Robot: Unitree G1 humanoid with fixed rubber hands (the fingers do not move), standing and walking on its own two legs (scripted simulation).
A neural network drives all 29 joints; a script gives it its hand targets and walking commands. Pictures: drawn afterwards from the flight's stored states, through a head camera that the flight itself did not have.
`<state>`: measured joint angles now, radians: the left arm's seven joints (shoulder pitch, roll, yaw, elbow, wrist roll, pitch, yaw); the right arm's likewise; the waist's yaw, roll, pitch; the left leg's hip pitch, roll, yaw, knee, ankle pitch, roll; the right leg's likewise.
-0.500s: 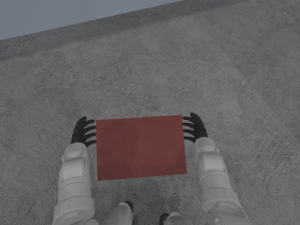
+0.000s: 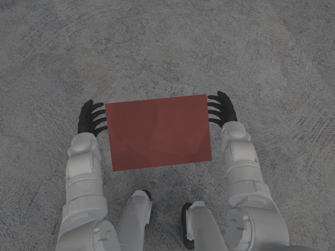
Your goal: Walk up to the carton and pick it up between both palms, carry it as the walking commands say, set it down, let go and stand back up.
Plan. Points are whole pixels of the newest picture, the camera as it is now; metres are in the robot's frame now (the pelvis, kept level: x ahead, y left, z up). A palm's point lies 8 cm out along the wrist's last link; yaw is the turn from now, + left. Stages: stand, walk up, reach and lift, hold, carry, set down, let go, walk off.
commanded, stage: set down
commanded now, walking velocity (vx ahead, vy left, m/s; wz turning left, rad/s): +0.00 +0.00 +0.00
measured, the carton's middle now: (159, 129) +0.41 +0.07 -0.17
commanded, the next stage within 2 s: none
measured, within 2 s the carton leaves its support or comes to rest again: neither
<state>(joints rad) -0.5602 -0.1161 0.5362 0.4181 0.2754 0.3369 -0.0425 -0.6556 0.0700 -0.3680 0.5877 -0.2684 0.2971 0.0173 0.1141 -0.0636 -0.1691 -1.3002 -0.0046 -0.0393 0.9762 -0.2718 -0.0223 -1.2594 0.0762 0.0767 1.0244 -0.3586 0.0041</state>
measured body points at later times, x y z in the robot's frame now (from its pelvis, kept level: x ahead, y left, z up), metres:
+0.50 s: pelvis -0.02 -0.01 -0.08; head +0.22 +0.01 +0.30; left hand +0.38 +0.25 -0.16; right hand +0.46 -0.09 -0.16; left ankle +0.08 +0.13 -0.65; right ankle +0.05 -0.12 -0.65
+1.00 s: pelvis -0.04 +0.00 -0.16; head +0.24 +0.01 +0.20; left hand +0.40 +0.25 -0.25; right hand +0.49 -0.08 -0.25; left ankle +0.08 +0.13 -0.65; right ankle +0.05 -0.12 -0.65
